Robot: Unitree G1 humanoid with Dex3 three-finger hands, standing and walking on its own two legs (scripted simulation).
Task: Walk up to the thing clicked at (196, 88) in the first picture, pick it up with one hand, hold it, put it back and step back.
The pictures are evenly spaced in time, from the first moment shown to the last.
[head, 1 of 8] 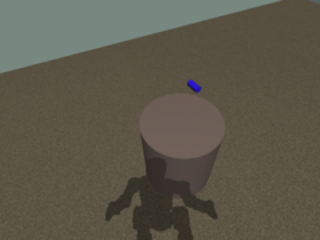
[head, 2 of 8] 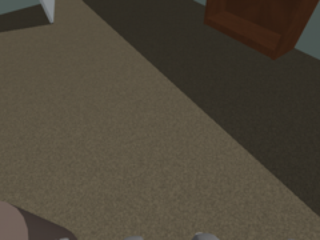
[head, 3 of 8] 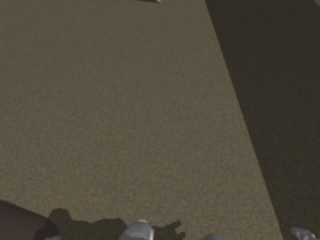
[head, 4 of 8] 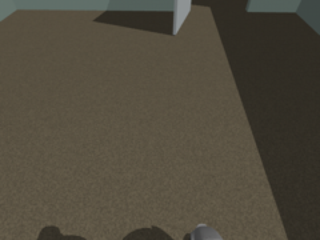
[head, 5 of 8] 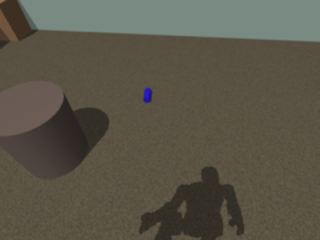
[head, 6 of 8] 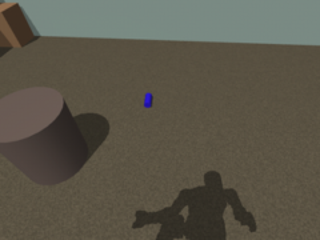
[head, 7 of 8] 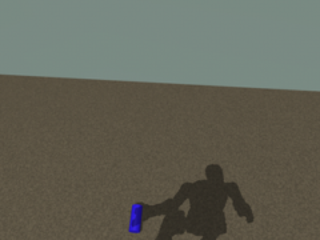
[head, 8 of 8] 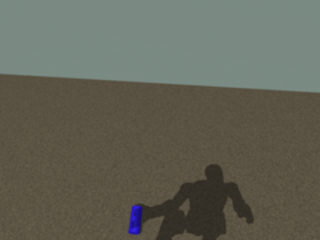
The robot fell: no
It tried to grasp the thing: no
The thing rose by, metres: 0.00
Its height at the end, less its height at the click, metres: +0.00
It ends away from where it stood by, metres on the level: 0.00
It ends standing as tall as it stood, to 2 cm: yes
